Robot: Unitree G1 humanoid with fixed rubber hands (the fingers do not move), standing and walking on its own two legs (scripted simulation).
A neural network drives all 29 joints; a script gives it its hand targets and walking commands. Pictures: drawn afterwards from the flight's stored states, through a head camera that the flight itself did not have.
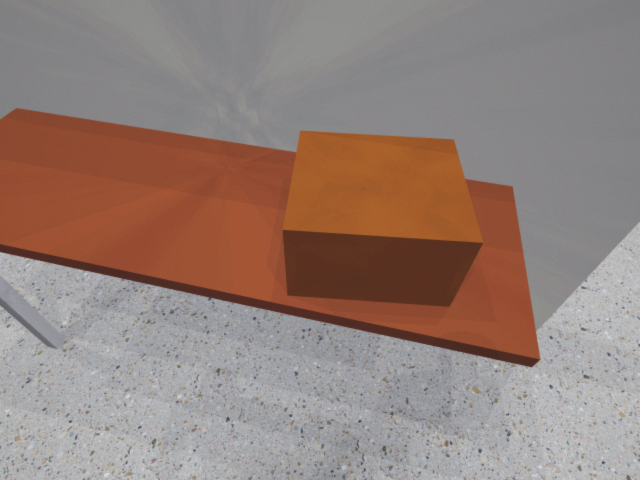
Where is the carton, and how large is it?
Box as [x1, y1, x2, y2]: [283, 131, 482, 306]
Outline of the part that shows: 300,131 283,225 287,295 449,306 482,243 453,139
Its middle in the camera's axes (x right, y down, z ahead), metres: +0.10 -0.04 +0.70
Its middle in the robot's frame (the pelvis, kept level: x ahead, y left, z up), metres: +0.56 -0.08 -0.02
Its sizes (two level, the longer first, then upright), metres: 0.288 0.255 0.174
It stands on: a table, 0.66 m high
